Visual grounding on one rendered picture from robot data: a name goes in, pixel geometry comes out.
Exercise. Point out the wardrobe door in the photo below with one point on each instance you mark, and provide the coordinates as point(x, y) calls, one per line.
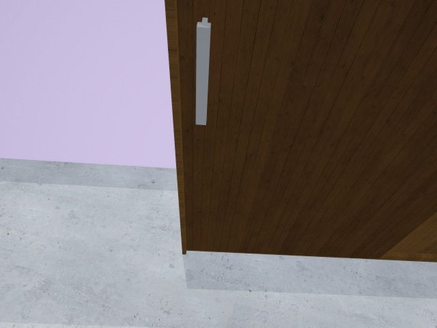
point(422, 240)
point(321, 129)

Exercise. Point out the handle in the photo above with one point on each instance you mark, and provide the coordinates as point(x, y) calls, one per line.
point(202, 70)

